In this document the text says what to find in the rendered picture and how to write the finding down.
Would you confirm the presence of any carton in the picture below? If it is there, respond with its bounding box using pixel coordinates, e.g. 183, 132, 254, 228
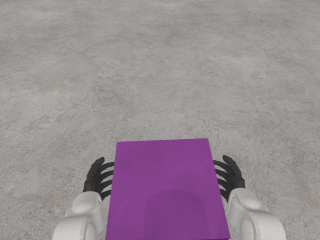
105, 138, 231, 240

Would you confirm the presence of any left robot hand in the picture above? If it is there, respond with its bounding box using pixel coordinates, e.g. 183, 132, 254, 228
82, 157, 115, 201

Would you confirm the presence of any left robot forearm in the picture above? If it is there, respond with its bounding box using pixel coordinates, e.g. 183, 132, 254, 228
51, 191, 105, 240

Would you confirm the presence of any right robot hand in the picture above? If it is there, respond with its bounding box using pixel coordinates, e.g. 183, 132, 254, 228
213, 155, 245, 203

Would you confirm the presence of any right robot forearm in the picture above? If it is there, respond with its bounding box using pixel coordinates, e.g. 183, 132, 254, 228
227, 188, 287, 240

